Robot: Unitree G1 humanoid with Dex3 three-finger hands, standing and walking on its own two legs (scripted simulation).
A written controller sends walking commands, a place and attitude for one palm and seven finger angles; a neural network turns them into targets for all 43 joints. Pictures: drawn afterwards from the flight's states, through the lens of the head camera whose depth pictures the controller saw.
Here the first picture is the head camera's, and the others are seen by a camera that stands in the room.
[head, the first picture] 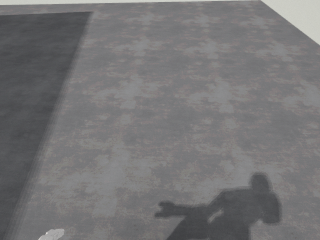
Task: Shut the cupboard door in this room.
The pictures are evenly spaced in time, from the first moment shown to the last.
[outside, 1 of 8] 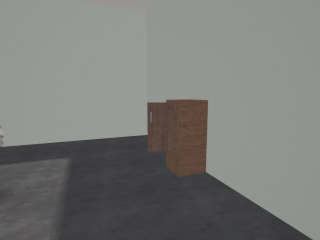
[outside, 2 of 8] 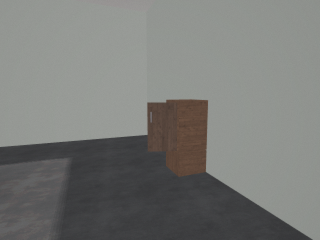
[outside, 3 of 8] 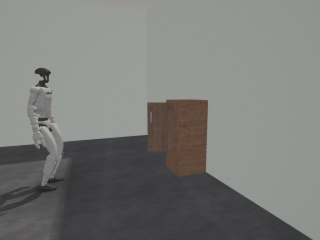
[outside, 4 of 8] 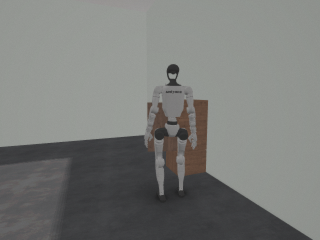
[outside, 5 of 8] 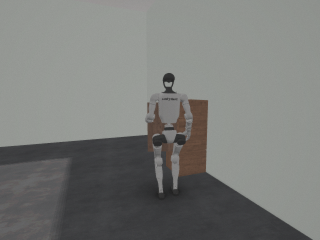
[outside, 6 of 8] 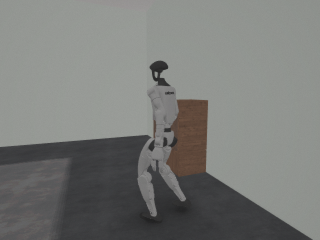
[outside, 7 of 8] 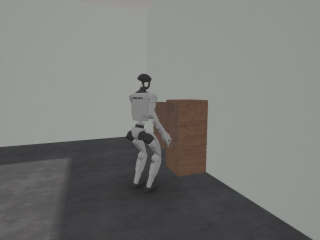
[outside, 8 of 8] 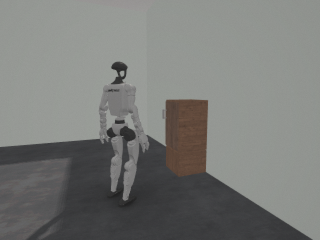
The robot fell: no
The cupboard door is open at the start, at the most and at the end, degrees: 72 72 0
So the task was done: yes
